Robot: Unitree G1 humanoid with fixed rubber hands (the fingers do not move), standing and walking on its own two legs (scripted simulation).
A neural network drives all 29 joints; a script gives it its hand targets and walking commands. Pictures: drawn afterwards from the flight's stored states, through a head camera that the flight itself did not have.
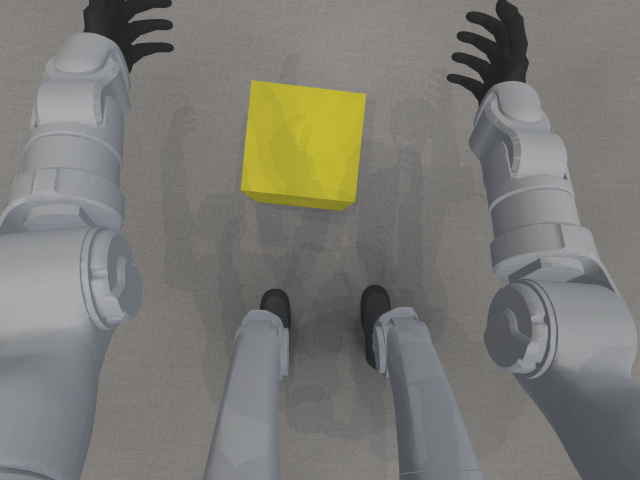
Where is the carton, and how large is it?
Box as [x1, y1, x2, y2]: [241, 80, 365, 210]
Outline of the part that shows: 252,80 241,190 255,201 340,210 354,202 365,94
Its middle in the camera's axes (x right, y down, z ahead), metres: -0.03 -0.18 +0.83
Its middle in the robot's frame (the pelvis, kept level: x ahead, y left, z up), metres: +0.53 +0.03 -0.53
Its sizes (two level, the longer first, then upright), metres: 0.210 0.200 0.250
